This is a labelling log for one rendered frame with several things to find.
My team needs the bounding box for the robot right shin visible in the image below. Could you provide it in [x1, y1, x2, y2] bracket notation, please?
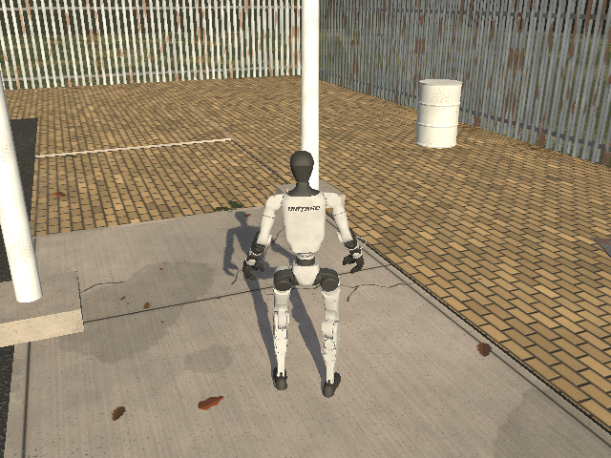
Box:
[324, 321, 340, 385]

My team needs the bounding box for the right robot upper arm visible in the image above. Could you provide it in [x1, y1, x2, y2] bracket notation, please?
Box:
[323, 191, 353, 243]

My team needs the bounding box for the robot head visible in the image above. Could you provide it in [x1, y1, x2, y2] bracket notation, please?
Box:
[286, 151, 320, 197]

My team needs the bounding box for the left robot upper arm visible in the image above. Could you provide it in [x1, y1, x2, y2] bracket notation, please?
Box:
[256, 193, 284, 246]

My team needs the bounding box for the robot right forearm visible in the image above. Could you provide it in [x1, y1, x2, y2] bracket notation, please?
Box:
[344, 227, 362, 259]

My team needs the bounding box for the robot left forearm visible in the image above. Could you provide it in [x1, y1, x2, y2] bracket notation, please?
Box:
[245, 231, 265, 265]

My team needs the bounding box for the robot left hand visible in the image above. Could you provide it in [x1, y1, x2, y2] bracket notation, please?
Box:
[242, 260, 264, 281]

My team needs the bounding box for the robot right hand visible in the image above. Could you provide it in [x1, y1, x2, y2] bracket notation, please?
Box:
[343, 255, 364, 274]

